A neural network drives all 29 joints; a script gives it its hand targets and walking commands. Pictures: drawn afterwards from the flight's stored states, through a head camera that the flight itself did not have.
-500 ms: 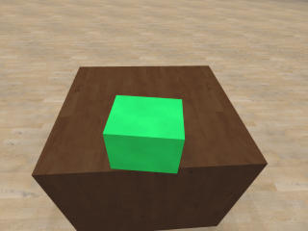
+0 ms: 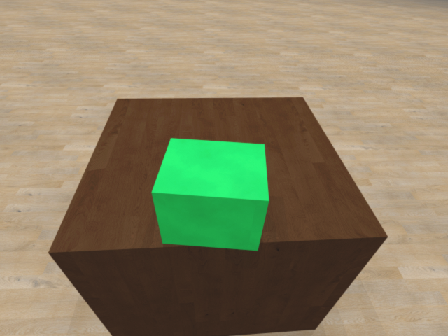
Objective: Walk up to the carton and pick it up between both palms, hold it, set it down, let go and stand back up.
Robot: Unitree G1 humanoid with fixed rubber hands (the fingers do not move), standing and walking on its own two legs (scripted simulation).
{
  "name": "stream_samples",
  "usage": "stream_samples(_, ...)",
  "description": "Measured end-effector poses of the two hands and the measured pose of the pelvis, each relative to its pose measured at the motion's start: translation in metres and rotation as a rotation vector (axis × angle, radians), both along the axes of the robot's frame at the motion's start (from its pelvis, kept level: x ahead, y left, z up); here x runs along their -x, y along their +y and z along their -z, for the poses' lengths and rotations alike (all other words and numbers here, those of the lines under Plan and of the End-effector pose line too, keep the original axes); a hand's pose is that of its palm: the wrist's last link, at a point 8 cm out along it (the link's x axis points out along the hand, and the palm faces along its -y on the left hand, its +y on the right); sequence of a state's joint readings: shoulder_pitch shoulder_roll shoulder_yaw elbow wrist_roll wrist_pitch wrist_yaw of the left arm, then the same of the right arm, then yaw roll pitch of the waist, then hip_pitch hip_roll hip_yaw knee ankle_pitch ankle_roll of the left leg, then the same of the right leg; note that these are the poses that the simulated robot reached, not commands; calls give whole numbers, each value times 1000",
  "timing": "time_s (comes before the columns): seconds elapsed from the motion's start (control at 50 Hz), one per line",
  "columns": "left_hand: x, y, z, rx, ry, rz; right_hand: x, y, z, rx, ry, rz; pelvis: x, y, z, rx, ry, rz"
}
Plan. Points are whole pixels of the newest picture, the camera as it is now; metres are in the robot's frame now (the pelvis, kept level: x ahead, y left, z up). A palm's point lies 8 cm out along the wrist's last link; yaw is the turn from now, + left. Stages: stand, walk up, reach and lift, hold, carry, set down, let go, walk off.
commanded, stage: stand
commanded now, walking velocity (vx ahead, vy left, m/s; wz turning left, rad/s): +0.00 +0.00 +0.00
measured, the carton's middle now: (213, 193) +0.45 +0.02 +0.00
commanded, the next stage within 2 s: none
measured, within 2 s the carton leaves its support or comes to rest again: neither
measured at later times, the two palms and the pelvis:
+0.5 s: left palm out of the picture +0.07 +0.28 -0.11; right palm out of the picture +0.04 -0.27 -0.12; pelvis +0.00 +0.00 +0.00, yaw +0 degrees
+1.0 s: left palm out of the picture +0.07 +0.28 -0.12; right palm out of the picture +0.04 -0.27 -0.12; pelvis +0.00 +0.00 +0.00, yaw +0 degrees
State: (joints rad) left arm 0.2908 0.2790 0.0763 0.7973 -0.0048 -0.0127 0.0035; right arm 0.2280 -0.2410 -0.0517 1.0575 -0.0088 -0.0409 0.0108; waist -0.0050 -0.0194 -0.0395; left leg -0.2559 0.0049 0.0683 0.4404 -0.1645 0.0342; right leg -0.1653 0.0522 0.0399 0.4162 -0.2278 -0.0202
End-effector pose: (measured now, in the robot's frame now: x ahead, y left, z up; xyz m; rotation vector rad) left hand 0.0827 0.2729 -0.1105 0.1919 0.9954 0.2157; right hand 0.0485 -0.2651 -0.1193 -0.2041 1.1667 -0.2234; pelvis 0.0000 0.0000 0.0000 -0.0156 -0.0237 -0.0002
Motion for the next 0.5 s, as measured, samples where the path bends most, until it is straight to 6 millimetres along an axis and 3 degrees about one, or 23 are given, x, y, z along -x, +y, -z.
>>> stream_samples(0.5, 10, 3, 4, -2, 33, -7, 7, 0, 1, 2, 21, 5, 2, 1, 0, 1, -3, 0)
